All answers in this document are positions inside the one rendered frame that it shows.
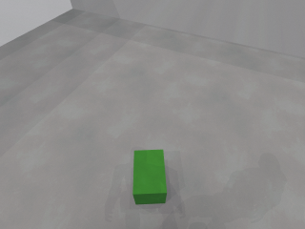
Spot carton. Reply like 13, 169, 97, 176
132, 149, 167, 205

